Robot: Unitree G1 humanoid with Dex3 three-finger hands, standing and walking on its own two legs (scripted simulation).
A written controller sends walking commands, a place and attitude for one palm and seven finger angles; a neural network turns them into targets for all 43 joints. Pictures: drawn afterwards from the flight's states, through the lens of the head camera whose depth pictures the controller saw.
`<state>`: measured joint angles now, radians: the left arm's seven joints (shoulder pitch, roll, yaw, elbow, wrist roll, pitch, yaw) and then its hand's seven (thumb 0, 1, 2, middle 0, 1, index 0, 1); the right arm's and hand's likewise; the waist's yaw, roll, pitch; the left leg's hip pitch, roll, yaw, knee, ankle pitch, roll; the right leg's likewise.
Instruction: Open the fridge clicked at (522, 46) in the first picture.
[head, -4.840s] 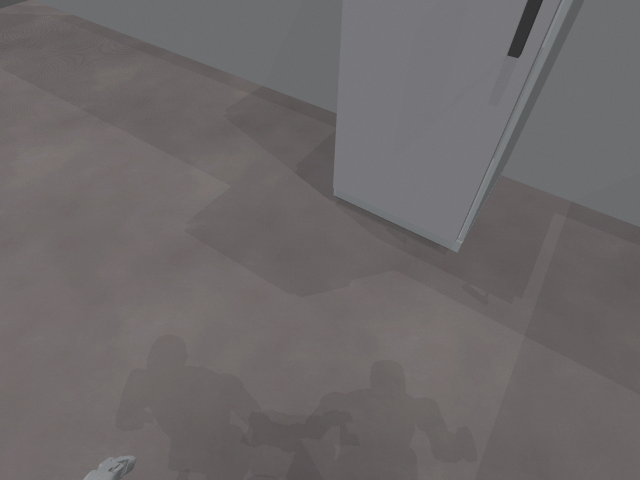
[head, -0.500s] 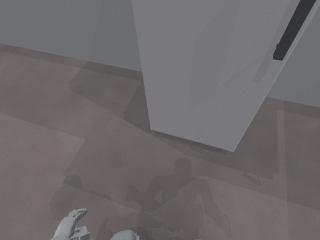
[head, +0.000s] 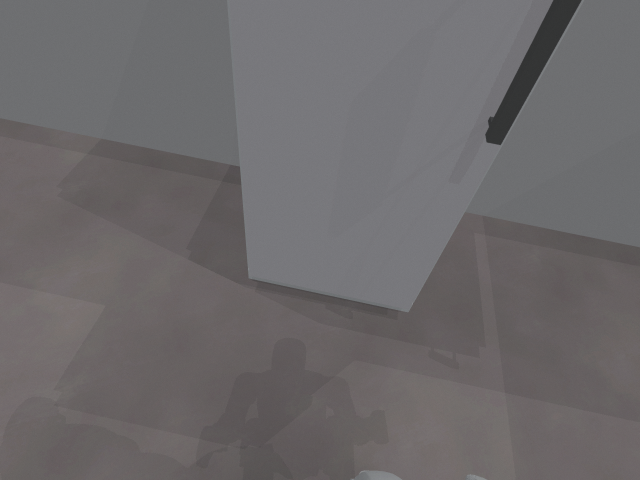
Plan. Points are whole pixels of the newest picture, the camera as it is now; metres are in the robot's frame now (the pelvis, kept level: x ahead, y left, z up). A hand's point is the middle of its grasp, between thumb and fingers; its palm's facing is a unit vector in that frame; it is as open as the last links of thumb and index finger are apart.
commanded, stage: take the last steps up to it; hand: right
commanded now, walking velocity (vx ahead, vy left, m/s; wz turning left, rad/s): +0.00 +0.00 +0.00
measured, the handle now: (553, 13) +0.73 -0.26 +0.28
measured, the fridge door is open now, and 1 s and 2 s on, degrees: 0 0 0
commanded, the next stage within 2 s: come to a stop and stand still in 0.90 s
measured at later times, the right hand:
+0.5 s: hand out of the picture -0.04 -0.25 -0.17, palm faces +0.15 +0.98 -0.16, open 7.4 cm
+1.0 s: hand (459, 408) +0.28 -0.22 -0.17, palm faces +0.09 +0.97 -0.20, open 7.2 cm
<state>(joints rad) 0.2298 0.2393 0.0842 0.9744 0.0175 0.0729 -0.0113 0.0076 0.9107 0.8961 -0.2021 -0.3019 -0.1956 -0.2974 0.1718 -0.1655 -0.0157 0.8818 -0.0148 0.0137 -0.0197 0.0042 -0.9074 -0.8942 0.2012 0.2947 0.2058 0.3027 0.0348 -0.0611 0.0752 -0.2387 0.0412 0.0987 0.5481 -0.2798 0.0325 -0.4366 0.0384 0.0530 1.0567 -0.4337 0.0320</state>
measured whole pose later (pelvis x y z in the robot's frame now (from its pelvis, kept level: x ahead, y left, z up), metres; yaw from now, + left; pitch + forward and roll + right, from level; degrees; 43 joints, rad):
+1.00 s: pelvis +0.20 -0.04 -0.01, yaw -4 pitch -2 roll +1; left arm 0.34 0.14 0.05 1.11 0.02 -0.01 0.02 0.01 0.91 0.90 -0.20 -0.30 -0.19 -0.30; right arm 0.15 -0.15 -0.05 1.02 -0.01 -0.05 -0.02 -0.01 -0.93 -0.89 0.20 0.29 0.20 0.30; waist 0.04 -0.03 0.08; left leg -0.30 0.01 0.17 0.53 -0.20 0.06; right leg -0.41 -0.09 -0.05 1.16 -0.40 0.00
